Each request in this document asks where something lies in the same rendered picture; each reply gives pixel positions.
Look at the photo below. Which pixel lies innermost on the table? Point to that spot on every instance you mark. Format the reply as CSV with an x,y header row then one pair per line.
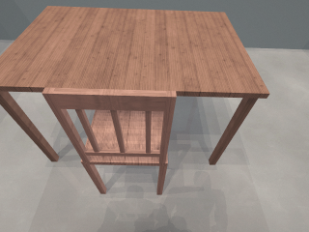
x,y
195,53

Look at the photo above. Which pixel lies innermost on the chair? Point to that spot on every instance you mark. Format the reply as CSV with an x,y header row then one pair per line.
x,y
129,127

